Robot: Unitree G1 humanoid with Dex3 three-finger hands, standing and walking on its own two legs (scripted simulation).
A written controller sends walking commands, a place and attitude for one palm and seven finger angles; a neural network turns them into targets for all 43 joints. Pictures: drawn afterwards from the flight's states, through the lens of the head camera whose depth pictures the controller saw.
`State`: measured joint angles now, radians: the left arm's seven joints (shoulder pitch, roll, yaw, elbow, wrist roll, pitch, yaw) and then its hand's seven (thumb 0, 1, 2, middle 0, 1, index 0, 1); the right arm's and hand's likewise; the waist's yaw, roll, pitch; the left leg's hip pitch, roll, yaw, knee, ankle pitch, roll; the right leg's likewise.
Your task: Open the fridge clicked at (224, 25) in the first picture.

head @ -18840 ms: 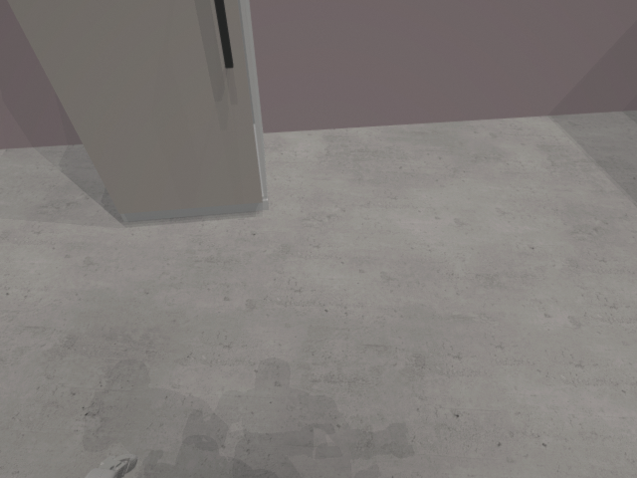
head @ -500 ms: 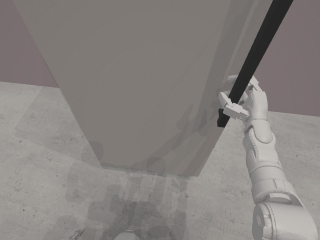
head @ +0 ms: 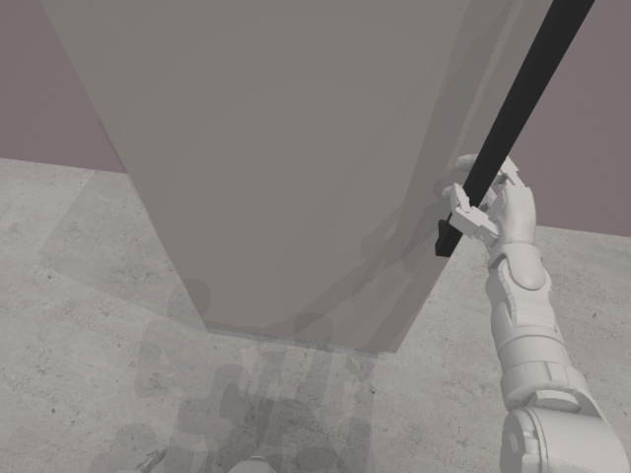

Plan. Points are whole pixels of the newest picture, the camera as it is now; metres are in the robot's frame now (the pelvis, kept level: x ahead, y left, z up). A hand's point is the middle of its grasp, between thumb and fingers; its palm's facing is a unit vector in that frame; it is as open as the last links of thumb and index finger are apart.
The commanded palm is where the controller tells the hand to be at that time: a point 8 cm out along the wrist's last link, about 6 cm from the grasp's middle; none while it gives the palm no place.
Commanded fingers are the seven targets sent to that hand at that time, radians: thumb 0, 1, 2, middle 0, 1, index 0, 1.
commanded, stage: grip the handle and tug to test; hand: right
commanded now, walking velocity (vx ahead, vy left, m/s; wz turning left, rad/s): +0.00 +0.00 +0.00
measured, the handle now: (502, 118) +0.49 -0.14 +0.20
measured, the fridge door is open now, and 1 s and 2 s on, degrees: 0 9 40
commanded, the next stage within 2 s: pull the door a little, standing still in 0.32 s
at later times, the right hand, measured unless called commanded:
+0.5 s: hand (459, 212) +0.43 -0.12 +0.10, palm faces -0.01 +1.00 +0.02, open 6.0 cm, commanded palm +0.40 -0.17 +0.10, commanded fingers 0.00 -0.90 -0.90 0.45 1.40 0.45 1.40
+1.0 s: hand (456, 262) +0.35 -0.11 +0.11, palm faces -0.07 +1.00 +0.00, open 6.3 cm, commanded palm +0.33 -0.16 +0.11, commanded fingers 0.00 -0.90 -0.90 0.45 1.40 0.45 1.40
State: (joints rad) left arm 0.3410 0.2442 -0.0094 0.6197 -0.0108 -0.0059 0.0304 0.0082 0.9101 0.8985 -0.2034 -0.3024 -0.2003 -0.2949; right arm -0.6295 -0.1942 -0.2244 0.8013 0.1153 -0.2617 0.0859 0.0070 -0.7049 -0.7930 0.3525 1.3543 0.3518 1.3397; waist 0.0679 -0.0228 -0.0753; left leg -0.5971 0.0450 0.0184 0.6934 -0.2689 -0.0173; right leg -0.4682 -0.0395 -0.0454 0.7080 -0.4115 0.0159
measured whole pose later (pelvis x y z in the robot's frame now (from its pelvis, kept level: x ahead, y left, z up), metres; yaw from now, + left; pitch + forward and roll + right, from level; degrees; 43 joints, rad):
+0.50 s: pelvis +0.03 +0.00 +0.01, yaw +1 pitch +10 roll +1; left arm 0.33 0.23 0.00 0.57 -0.02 0.01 0.02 0.01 0.91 0.90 -0.20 -0.30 -0.20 -0.29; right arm -0.41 -0.14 -0.17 0.49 0.13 -0.16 0.06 0.01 -0.74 -0.77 0.29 1.38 0.31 1.34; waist 0.05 -0.04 -0.09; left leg -0.52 0.03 0.01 0.64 -0.29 -0.02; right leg -0.39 -0.05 -0.05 0.64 -0.43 0.01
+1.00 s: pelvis +0.07 -0.02 +0.01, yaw +1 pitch +8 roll +1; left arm 0.29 0.21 -0.01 0.50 -0.01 0.04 0.00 0.01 0.91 0.90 -0.20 -0.30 -0.20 -0.29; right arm 0.13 -0.07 0.02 -0.12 0.10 -0.05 0.03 0.02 -0.70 -0.73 0.26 1.35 0.28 1.32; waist 0.02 -0.04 -0.09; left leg -0.39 0.04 0.02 0.58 -0.31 -0.03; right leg -0.26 -0.04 -0.06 0.60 -0.42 0.00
